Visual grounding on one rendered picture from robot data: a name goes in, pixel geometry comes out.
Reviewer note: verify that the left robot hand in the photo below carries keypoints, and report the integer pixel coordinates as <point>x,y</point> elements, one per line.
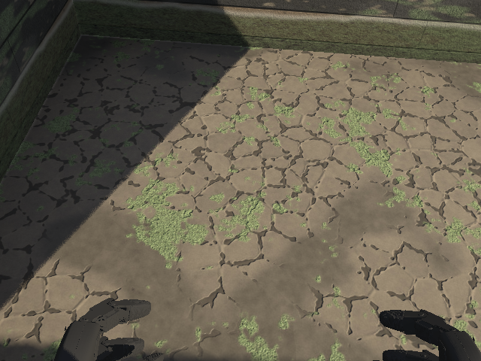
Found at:
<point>82,342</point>

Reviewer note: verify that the right robot hand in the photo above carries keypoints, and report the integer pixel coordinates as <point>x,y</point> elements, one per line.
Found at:
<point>453,345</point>

